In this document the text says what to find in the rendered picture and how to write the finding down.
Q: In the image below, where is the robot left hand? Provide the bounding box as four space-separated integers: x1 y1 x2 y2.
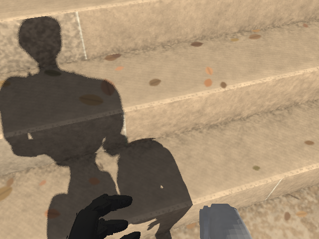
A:
67 193 141 239

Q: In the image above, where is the robot right thigh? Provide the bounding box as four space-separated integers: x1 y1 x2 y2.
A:
199 203 252 239

